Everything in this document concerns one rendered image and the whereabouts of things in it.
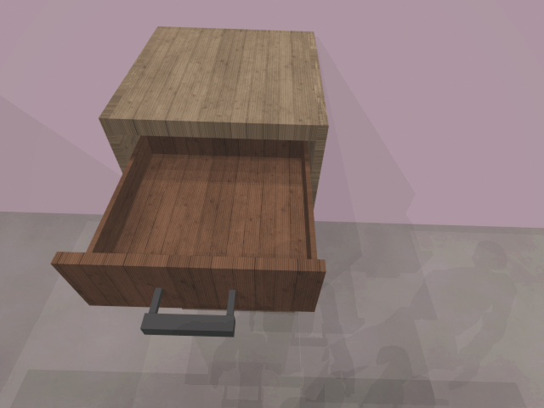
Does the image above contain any handle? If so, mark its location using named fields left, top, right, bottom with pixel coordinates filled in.
left=140, top=287, right=236, bottom=337

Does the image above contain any cabinet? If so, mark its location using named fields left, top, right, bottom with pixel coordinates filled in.
left=99, top=26, right=329, bottom=313

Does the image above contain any drawer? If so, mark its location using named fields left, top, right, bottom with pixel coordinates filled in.
left=51, top=135, right=326, bottom=312

